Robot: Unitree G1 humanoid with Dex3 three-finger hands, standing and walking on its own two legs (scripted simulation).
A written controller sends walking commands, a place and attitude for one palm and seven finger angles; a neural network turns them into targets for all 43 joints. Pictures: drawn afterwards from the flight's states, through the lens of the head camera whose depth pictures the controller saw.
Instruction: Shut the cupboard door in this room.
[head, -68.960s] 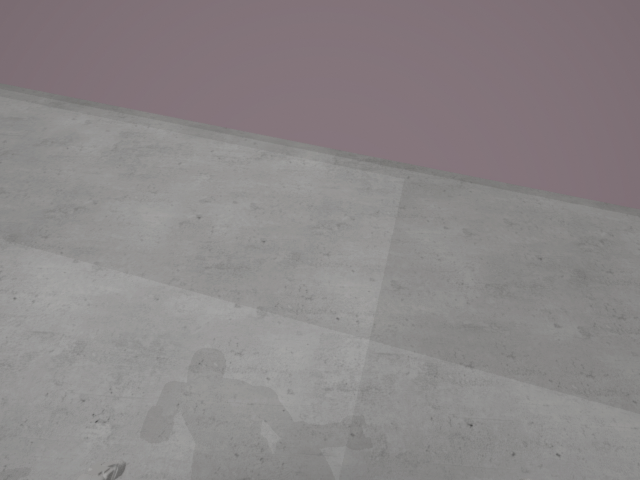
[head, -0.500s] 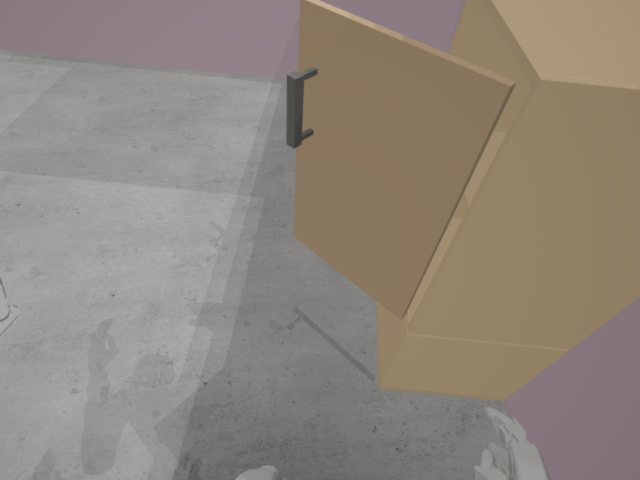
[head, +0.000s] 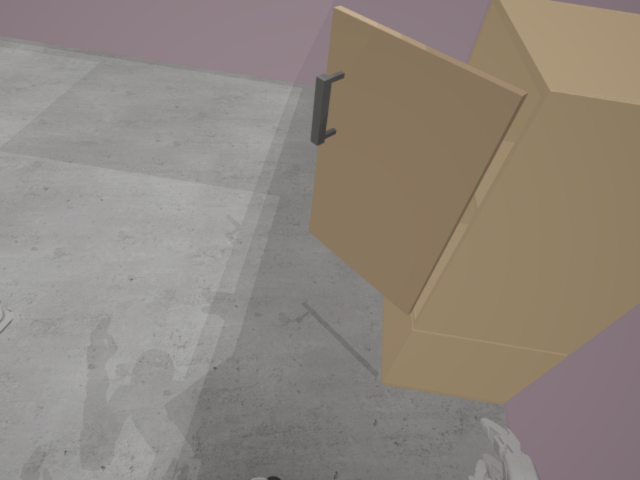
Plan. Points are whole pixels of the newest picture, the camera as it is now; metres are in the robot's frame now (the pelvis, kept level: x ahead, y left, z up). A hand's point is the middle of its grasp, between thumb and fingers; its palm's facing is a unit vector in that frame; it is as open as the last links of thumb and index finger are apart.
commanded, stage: step back with the hand held close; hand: left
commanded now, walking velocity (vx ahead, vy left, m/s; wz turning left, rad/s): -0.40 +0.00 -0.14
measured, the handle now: (327, 108) +0.77 +0.03 +0.06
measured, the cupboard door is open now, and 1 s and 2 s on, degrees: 51 51 51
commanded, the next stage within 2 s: stop stepping back and stand still in 0.08 s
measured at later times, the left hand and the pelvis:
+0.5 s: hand out of the picture +0.17 +0.30 +0.17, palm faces +0.48 -0.84 -0.27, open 7.4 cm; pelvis -0.06 +0.02 -0.03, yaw -7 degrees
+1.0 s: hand out of the picture +0.11 +0.31 +0.15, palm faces +0.36 -0.82 -0.45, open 7.4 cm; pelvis -0.12 +0.06 +0.01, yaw -11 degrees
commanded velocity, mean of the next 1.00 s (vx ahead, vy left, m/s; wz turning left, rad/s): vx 0.03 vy -0.05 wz -0.01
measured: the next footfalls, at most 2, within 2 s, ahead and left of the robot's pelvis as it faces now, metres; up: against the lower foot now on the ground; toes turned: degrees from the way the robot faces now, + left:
right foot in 0.10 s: -0.19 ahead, -0.14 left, +0.00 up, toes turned -5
left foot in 0.48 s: +0.06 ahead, +0.10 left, +0.00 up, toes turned -6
